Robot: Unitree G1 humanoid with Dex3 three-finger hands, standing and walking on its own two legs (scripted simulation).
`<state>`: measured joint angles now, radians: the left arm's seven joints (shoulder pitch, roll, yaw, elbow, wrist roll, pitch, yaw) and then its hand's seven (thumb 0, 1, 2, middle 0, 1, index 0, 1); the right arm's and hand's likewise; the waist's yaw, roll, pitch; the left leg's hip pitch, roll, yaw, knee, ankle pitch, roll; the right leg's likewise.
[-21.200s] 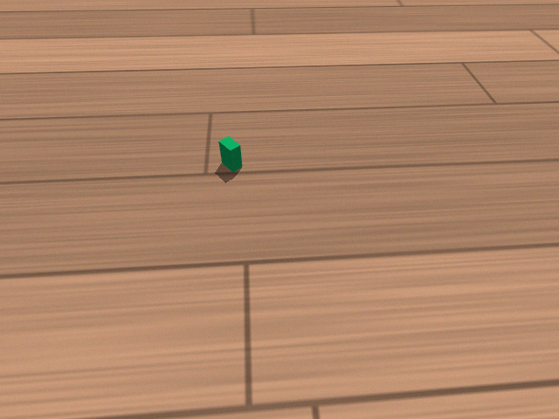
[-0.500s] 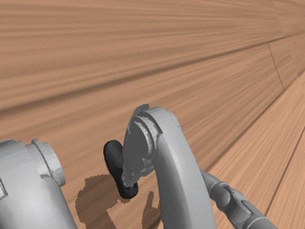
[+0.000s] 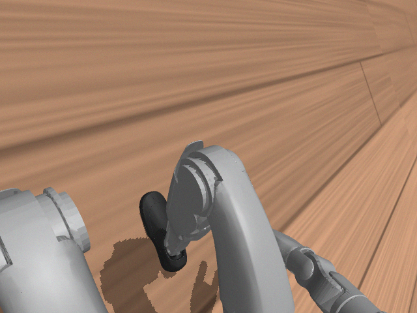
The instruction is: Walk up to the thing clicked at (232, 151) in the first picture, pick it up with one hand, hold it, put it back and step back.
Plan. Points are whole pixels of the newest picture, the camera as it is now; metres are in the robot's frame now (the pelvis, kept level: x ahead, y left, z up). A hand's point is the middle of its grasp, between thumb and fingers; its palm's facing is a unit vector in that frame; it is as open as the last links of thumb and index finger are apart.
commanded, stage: open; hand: left
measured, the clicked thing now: out of the picture +0.48 +0.29 -0.22
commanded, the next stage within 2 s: withdraw in 0.28 s
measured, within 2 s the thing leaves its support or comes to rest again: neither
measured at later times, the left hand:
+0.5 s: hand out of the picture +0.45 +0.31 -0.18, palm faces +0.51 -0.86 +0.01, open 16.0 cm
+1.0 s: hand out of the picture +0.36 +0.39 -0.11, palm faces +0.42 -0.89 -0.19, open 17.3 cm
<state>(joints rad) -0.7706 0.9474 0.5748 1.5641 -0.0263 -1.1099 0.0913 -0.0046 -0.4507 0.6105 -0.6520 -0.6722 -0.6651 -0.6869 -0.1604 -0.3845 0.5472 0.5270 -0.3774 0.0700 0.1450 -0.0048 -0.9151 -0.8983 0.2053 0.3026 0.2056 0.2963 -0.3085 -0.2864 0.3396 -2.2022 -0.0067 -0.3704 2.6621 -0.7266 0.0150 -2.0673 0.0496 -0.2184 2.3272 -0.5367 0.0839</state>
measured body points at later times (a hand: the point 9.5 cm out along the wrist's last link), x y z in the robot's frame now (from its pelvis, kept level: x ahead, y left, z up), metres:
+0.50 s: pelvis +0.00 +0.00 +0.00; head +0.24 +0.19 +0.32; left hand +0.42 +0.36 -0.18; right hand +0.15 -0.25 -0.03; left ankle +0.08 +0.11 -0.26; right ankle +0.17 -0.14 -0.25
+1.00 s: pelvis +0.00 +0.00 +0.03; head +0.18 +0.18 +0.40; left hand +0.33 +0.43 -0.09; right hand +0.21 -0.24 -0.02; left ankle +0.08 +0.11 -0.26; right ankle +0.17 -0.14 -0.25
